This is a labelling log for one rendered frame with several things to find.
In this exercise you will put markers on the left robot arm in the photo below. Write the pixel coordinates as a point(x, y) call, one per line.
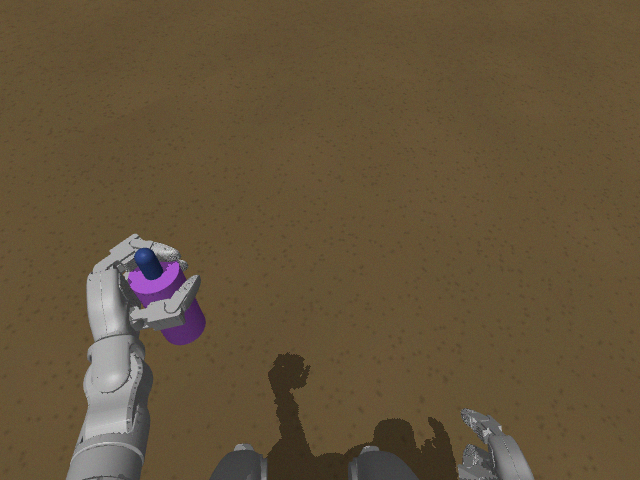
point(113, 439)

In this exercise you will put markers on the bottle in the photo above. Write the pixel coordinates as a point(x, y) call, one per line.
point(153, 281)

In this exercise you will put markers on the left robot hand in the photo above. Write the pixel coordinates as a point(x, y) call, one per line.
point(112, 306)

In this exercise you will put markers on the right robot hand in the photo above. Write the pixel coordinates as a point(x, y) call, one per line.
point(505, 460)

